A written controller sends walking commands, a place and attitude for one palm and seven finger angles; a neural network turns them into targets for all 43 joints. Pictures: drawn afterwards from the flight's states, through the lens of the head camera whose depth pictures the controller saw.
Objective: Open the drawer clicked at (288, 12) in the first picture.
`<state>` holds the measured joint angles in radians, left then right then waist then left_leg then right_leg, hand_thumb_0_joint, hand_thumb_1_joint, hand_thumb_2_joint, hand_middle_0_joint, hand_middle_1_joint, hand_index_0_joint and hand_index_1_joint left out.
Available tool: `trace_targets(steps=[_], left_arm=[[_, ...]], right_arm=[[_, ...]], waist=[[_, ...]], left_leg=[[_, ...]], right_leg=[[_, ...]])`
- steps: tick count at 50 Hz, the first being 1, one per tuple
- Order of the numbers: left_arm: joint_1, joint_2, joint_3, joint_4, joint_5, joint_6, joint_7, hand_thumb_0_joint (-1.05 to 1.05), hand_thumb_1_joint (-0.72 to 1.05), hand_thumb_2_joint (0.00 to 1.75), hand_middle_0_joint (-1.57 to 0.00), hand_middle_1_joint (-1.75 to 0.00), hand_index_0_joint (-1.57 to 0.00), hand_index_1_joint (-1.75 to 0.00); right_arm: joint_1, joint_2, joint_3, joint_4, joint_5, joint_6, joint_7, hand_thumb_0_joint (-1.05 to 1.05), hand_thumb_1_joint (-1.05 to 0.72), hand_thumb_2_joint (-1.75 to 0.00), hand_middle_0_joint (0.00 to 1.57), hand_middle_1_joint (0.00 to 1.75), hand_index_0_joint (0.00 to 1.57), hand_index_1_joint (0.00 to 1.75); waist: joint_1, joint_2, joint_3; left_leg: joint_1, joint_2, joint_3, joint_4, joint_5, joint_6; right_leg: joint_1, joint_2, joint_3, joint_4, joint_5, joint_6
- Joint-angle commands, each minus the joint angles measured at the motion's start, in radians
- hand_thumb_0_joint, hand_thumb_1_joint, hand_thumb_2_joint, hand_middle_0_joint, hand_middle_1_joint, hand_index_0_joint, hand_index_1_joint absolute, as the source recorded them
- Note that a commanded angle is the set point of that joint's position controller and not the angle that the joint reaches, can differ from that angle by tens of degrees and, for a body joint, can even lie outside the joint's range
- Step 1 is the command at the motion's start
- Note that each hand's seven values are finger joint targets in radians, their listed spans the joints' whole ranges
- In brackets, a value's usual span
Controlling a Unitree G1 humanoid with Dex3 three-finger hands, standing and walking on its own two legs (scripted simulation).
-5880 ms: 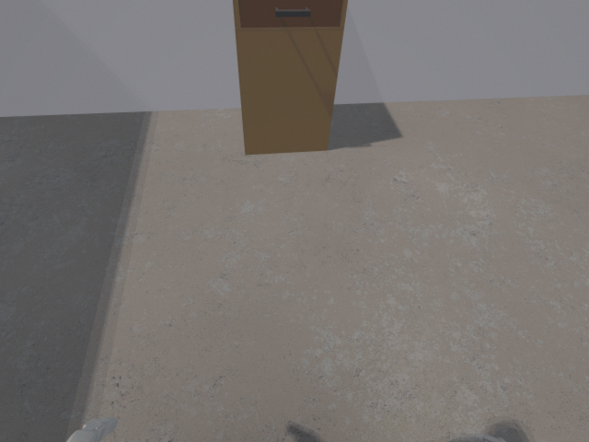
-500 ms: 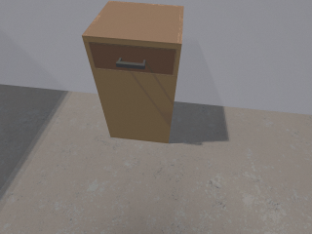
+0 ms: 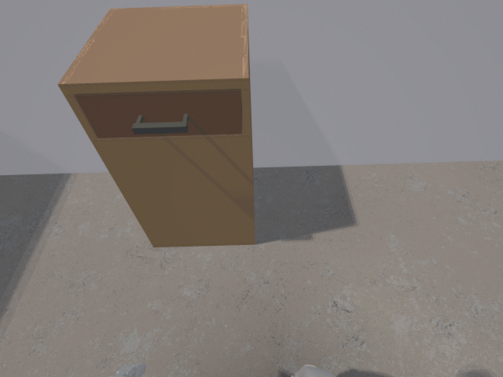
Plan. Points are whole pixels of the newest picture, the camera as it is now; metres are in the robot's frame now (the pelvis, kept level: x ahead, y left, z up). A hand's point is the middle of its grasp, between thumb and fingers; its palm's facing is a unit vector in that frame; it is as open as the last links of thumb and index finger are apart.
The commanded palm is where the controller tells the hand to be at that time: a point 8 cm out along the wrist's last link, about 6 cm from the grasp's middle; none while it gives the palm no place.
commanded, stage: take the last steps up to it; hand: left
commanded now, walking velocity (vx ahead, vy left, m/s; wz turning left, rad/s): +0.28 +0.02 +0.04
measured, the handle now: (161, 123) +0.70 +0.25 -0.03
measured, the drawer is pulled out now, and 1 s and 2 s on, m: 0.00 0.00 0.00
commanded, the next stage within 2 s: come to a stop and stand still in 0.36 s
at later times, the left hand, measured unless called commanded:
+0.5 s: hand out of the picture +0.10 +0.20 -0.17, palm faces +0.12 -0.98 -0.15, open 7.4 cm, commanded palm none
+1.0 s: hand (167, 323) +0.24 +0.18 -0.14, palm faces +0.04 -0.96 -0.28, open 7.4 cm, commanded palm none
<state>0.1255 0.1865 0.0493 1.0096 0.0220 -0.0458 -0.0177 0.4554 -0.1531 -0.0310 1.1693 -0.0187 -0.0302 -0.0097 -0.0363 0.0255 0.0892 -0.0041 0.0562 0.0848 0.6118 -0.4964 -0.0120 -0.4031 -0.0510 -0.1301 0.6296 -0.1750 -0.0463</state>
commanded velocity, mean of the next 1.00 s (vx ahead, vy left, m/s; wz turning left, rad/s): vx -0.01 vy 0.02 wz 0.02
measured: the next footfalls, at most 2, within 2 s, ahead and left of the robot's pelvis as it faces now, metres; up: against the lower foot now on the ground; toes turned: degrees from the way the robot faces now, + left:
left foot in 0.44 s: +0.24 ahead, +0.15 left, +0.00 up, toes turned +8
right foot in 0.80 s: +0.22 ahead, -0.10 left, +0.00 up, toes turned -3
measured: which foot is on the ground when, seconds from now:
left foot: up 0.00-0.42, down 0.44-0.84, up 0.86-1.00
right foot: down 0.00-0.44, up 0.46-0.78, down 0.80-1.00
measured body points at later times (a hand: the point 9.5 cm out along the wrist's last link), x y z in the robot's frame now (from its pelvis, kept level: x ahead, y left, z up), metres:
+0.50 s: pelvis +0.15 +0.03 +0.01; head +0.16 +0.05 +0.46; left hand +0.09 +0.25 -0.16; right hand +0.24 -0.20 -0.13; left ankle +0.20 +0.14 -0.72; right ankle +0.09 -0.09 -0.70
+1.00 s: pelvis +0.18 -0.01 +0.02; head +0.22 -0.04 +0.47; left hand +0.23 +0.23 -0.12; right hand +0.22 -0.25 -0.15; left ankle +0.13 +0.13 -0.66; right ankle +0.18 -0.09 -0.72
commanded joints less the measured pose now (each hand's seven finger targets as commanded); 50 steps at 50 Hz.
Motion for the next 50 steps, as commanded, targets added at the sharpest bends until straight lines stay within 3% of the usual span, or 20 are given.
trace_targets(steps=[1,3,5,7,16,20,21,22,23,24,27,31,38,39,40,41,42,43,46,50], left_arm=[[0.337,0.223,0.063,0.053,-0.016,-0.013,0.026,0.0,0.9,0.9,-0.2,-0.3,-0.2,-0.3],[0.187,0.148,0.037,0.008,-0.012,-0.013,0.033,0.0,0.9,0.9,-0.2,-0.3,-0.2,-0.3],[0.133,0.092,0.017,0.0,-0.006,-0.022,0.035,0.0,0.9,0.9,-0.2,-0.3,-0.2,-0.3],[0.138,0.081,0.012,0.009,-0.001,-0.026,0.036,0.0,0.9,0.9,-0.2,-0.3,-0.2,-0.3],[0.24,0.115,0.022,0.06,0.004,-0.025,0.03,0.0,0.9,0.9,-0.2,-0.3,-0.2,-0.3],[0.224,0.1,0.019,0.068,-0.004,-0.008,0.033,0.0,0.9,0.9,-0.2,-0.3,-0.2,-0.3],[0.238,0.07,0.013,0.062,-0.003,-0.002,0.03,0.0,0.9,0.9,-0.2,-0.3,-0.2,-0.3],[0.248,0.021,0.006,0.046,-0.008,-0.001,0.026,0.0,0.9,0.9,-0.2,-0.3,-0.2,-0.3],[0.22,0.019,-0.001,0.026,-0.003,-0.003,0.029,0.0,0.9,0.9,-0.2,-0.3,-0.2,-0.3],[0.21,0.016,-0.003,0.03,0.0,0.002,0.033,0.0,0.9,0.9,-0.2,-0.3,-0.2,-0.3],[0.266,-0.009,-0.015,0.09,-0.012,0.03,0.038,0.0,0.9,0.9,-0.2,-0.3,-0.2,-0.3],[0.276,0.014,-0.016,0.095,-0.012,0.062,0.046,0.0,0.9,0.9,-0.2,-0.3,-0.2,-0.3],[0.242,0.048,0.008,0.031,0.0,0.075,0.046,0.0,0.9,0.9,-0.2,-0.3,-0.2,-0.3],[0.247,0.062,0.011,0.025,0.0,0.07,0.047,0.0,0.9,0.9,-0.2,-0.3,-0.2,-0.3],[0.238,0.097,0.017,0.017,0.005,0.064,0.049,0.0,0.9,0.9,-0.2,-0.3,-0.2,-0.3],[0.221,0.139,0.021,0.011,0.008,0.056,0.053,0.0,0.9,0.9,-0.2,-0.3,-0.2,-0.3],[0.204,0.168,0.025,0.005,0.003,0.051,0.053,0.0,0.9,0.9,-0.2,-0.3,-0.2,-0.3],[0.208,0.17,0.025,0.008,0.002,0.048,0.057,0.0,0.9,0.9,-0.2,-0.3,-0.2,-0.3],[0.145,0.131,0.024,-0.013,0.001,0.049,0.07,0.0,0.9,0.9,-0.2,-0.3,-0.2,-0.3],[0.14,0.156,0.034,-0.03,0.003,0.047,0.069,0.0,0.9,0.9,-0.2,-0.3,-0.2,-0.3]], right_arm=[[-0.064,-0.113,-0.033,-0.118,0.018,-0.029,-0.002,0.0,-0.9,-0.9,0.2,0.3,0.2,0.3],[-0.119,-0.08,-0.029,-0.121,0.004,-0.018,0.005,0.0,-0.9,-0.9,0.2,0.3,0.2,0.3],[-0.071,-0.044,-0.023,-0.102,-0.004,0.005,0.008,0.0,-0.9,-0.9,0.2,0.3,0.2,0.3],[-0.04,-0.022,-0.022,-0.09,-0.006,0.018,0.013,0.0,-0.9,-0.9,0.2,0.3,0.2,0.3],[-0.242,-0.035,-0.021,-0.169,0.0,-0.006,0.027,0.0,-0.9,-0.9,0.2,0.3,0.2,0.3],[-0.161,-0.072,-0.018,-0.133,-0.002,-0.022,0.018,0.0,-0.9,-0.9,0.2,0.3,0.2,0.3],[-0.079,-0.127,-0.029,-0.118,-0.004,-0.029,0.011,0.0,-0.9,-0.9,0.2,0.3,0.2,0.3],[0.001,-0.21,-0.048,-0.104,-0.015,-0.029,0.002,0.0,-0.9,-0.9,0.2,0.3,0.2,0.3],[0.022,-0.225,-0.046,-0.099,-0.009,-0.014,-0.005,0.0,-0.9,-0.9,0.2,0.3,0.2,0.3],[-0.035,-0.194,-0.034,-0.114,-0.007,-0.008,-0.011,0.0,-0.9,-0.9,0.2,0.3,0.2,0.3],[-0.235,-0.106,0.007,-0.155,0.0,-0.008,-0.029,0.0,-0.9,-0.9,0.2,0.3,0.2,0.3],[-0.245,-0.142,-0.011,-0.145,0.006,0.013,-0.039,0.0,-0.9,-0.9,0.2,0.3,0.2,0.3],[-0.236,-0.173,-0.048,-0.147,0.002,0.043,-0.039,0.0,-0.9,-0.9,0.2,0.3,0.2,0.3],[-0.241,-0.171,-0.05,-0.15,0.004,0.046,-0.037,0.0,-0.9,-0.9,0.2,0.3,0.2,0.3],[-0.232,-0.149,-0.051,-0.156,0.008,0.048,-0.034,0.0,-0.9,-0.9,0.2,0.3,0.2,0.3],[-0.217,-0.109,-0.046,-0.162,0.013,0.05,-0.028,0.0,-0.9,-0.9,0.2,0.3,0.2,0.3],[-0.211,-0.074,-0.039,-0.168,0.015,0.057,-0.021,0.0,-0.9,-0.9,0.2,0.3,0.2,0.3],[-0.244,-0.066,-0.037,-0.175,0.013,0.07,-0.024,0.0,-0.9,-0.9,0.2,0.3,0.2,0.3],[-0.238,-0.077,-0.039,-0.166,0.013,0.079,-0.024,0.0,-0.9,-0.9,0.2,0.3,0.2,0.3],[-0.265,-0.097,-0.04,-0.171,0.011,0.083,-0.015,0.0,-0.9,-0.9,0.2,0.3,0.2,0.3]], waist=[[0.144,-0.207,-0.182],[0.083,-0.085,-0.037],[0.03,-0.079,-0.014],[0.004,-0.111,-0.012],[0.069,-0.144,-0.022],[0.019,-0.085,-0.04],[-0.01,0.069,-0.079],[-0.031,0.259,-0.106],[-0.033,0.265,-0.096],[-0.013,0.166,-0.063],[0.063,0.121,-0.036],[0.054,0.068,-0.093],[0.053,0.129,-0.099],[0.06,0.109,-0.111],[0.055,0.014,-0.123],[0.039,-0.104,-0.138],[0.039,-0.176,-0.123],[0.063,-0.208,-0.136],[0.049,-0.161,-0.125],[0.072,-0.147,-0.113]], left_leg=[[-0.552,0.018,-0.1,0.686,0.005,0.062],[-0.551,0.074,-0.114,0.655,0.127,0.05],[-0.471,0.084,-0.089,0.565,0.181,0.028],[-0.428,0.075,-0.056,0.46,0.203,0.011],[-0.414,0.042,0.0,0.058,0.236,-0.012],[-0.153,0.008,0.029,-0.151,0.342,-0.006],[-0.031,0.076,-0.078,-0.2,0.358,0.027],[0.065,0.27,-0.307,-0.288,0.405,0.114],[0.044,0.352,-0.399,-0.361,0.426,0.193],[-0.042,0.34,-0.357,-0.365,0.465,0.201],[-0.241,0.254,-0.169,-0.362,0.697,0.16],[-0.179,0.249,-0.121,-0.321,0.789,0.164],[-0.17,0.224,-0.11,-0.211,0.79,0.139],[-0.171,0.197,-0.096,-0.165,0.746,0.112],[-0.207,0.137,-0.058,-0.098,0.619,0.066],[-0.255,0.053,0.005,-0.016,0.438,0.018],[-0.298,-0.025,0.029,0.08,0.135,-0.007],[-0.335,-0.035,-0.025,0.207,-0.054,-0.006],[-0.403,-0.033,-0.107,0.405,-0.036,-0.008],[-0.442,-0.038,-0.111,0.388,0.006,-0.033]], right_leg=[[0.502,-0.38,0.564,-0.385,-0.141,-0.173],[0.248,-0.33,0.428,-0.43,-0.188,-0.142],[0.124,-0.276,0.264,-0.46,-0.073,-0.111],[0.08,-0.232,0.178,-0.471,-0.011,-0.1],[0.251,-0.243,0.172,-0.41,0.089,-0.112],[0.162,-0.168,0.104,-0.268,0.035,-0.051],[0.078,-0.098,0.065,-0.107,-0.06,-0.025],[-0.066,0.004,-0.037,0.124,-0.264,0.019],[-0.135,0.031,0.003,0.312,-0.443,0.024],[-0.12,-0.009,0.062,0.356,-0.419,0.019],[0.065,-0.058,0.117,0.256,-0.28,0.051],[0.117,-0.028,0.084,0.114,-0.221,0.07],[0.147,0.0,0.071,-0.044,-0.08,0.051],[0.179,-0.01,0.087,-0.123,0.047,0.048],[0.214,-0.059,0.157,-0.178,0.262,0.034],[0.243,-0.162,0.268,-0.184,0.481,-0.01],[0.241,-0.265,0.308,-0.225,0.645,-0.083],[0.26,-0.301,0.336,-0.24,0.772,-0.138],[0.285,-0.283,0.301,-0.233,0.741,-0.17],[0.341,-0.271,0.271,-0.246,0.675,-0.159]])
